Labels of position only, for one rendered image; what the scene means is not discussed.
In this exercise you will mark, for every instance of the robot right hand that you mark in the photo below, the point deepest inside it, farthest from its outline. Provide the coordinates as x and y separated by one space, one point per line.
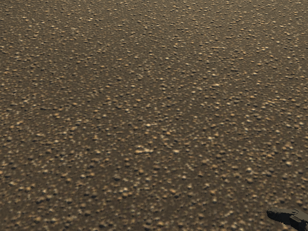
296 218

